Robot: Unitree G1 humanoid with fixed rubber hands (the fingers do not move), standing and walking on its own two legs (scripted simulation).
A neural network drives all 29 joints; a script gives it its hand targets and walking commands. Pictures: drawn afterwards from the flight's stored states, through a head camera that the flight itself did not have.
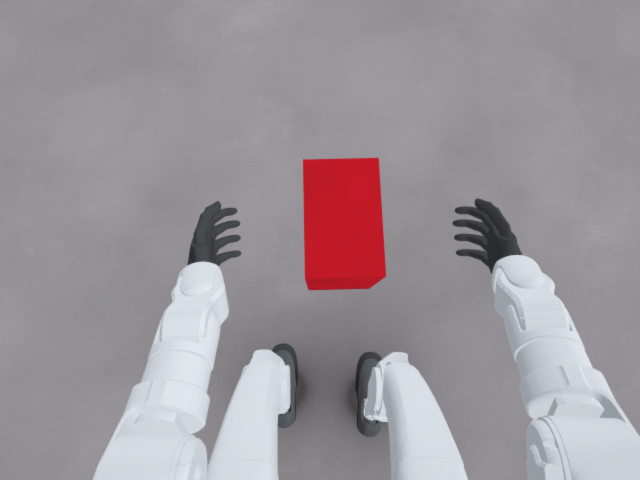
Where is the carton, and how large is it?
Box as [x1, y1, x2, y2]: [303, 158, 385, 289]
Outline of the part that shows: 378,158 303,160 305,279 308,289 368,288 385,276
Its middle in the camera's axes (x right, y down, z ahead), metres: +0.05 -0.02 +0.96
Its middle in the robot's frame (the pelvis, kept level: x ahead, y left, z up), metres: +0.50 -0.04 -0.55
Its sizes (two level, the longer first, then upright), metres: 0.264 0.168 0.280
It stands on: the floor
